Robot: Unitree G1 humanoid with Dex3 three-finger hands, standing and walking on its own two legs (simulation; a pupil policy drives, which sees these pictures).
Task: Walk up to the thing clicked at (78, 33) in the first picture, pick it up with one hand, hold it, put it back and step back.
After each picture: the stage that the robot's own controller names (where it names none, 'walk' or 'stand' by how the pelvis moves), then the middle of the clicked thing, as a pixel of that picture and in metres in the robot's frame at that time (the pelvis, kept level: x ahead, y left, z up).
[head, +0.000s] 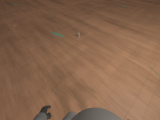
stand; (78, 35) +2.03 +0.38 -0.72
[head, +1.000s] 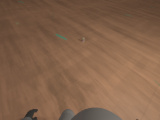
walk; (83, 39) +1.92 +0.18 -0.70
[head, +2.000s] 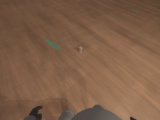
walk; (80, 49) +1.30 +0.15 -0.72
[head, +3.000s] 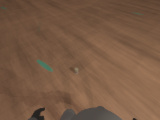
walk; (76, 70) +0.80 +0.21 -0.71
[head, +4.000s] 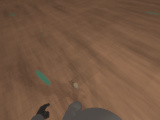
walk; (76, 86) +0.51 +0.24 -0.70
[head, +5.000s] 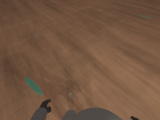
stand; (70, 95) +0.36 +0.22 -0.71
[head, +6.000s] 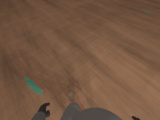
stand; (71, 95) +0.32 +0.22 -0.71
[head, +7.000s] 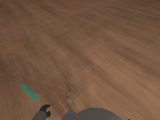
stand; (69, 101) +0.30 +0.21 -0.72
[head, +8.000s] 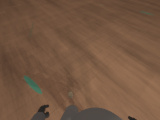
stand; (70, 94) +0.33 +0.21 -0.72
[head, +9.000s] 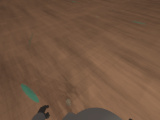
stand; (68, 102) +0.31 +0.24 -0.72
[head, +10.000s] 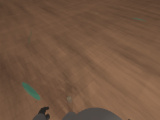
stand; (69, 99) +0.33 +0.23 -0.73
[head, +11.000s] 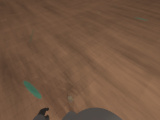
stand; (70, 98) +0.33 +0.22 -0.73
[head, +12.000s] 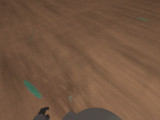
stand; (70, 99) +0.33 +0.22 -0.73
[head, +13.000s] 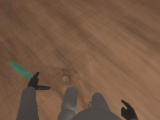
go down; (66, 79) +0.36 +0.24 -0.57
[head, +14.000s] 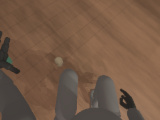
go down; (59, 62) +0.40 +0.29 -0.32
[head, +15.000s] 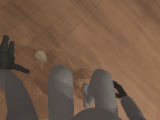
close in; (41, 57) +0.37 +0.32 -0.24
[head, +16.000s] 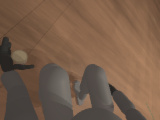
close; (20, 58) +0.35 +0.33 -0.21
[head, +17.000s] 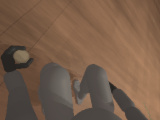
lift; (22, 58) +0.35 +0.32 -0.22
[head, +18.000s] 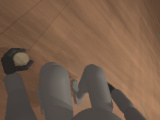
lift; (21, 60) +0.34 +0.32 -0.22
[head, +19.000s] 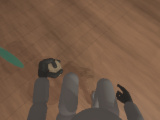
lift; (55, 69) +0.31 +0.25 -0.04
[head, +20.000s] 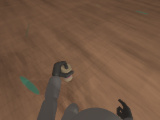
hold; (67, 72) +0.33 +0.17 +0.01
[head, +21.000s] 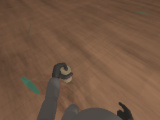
hold; (66, 74) +0.32 +0.17 +0.00
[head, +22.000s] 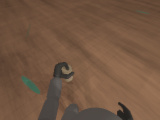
hold; (67, 73) +0.33 +0.17 +0.00
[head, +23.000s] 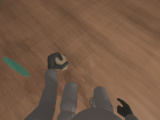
crouch; (61, 62) +0.39 +0.21 -0.07
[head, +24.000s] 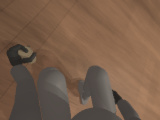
lower; (28, 55) +0.38 +0.32 -0.21
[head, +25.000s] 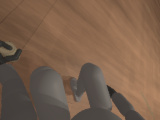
lower; (10, 52) +0.40 +0.34 -0.22
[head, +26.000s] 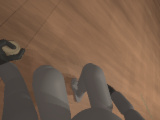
lower; (13, 51) +0.39 +0.34 -0.22
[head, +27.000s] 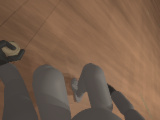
lower; (13, 52) +0.39 +0.34 -0.22
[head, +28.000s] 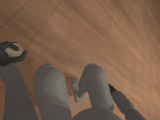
loosen; (16, 53) +0.38 +0.33 -0.22
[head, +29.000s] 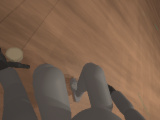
withdraw; (15, 56) +0.37 +0.32 -0.22
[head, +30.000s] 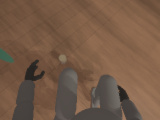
walk; (63, 59) +0.42 +0.27 -0.32
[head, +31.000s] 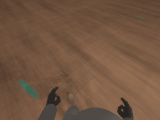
stand; (71, 97) +0.35 +0.19 -0.66
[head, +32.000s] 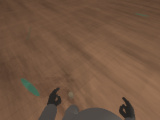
stand; (71, 95) +0.37 +0.21 -0.67
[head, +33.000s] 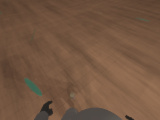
stand; (72, 96) +0.38 +0.20 -0.70
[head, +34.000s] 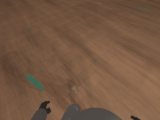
walk; (73, 89) +0.40 +0.18 -0.71
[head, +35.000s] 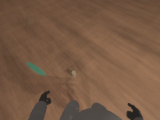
walk; (73, 73) +0.59 +0.21 -0.70
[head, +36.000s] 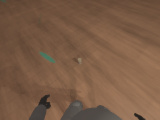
walk; (79, 61) +0.87 +0.22 -0.70
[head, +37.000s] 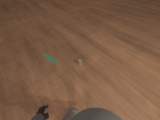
stand; (80, 62) +1.03 +0.21 -0.71
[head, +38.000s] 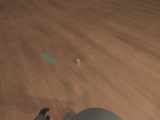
stand; (78, 62) +1.02 +0.22 -0.73
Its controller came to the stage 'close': yes
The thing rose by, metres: 0.71
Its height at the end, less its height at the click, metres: +0.00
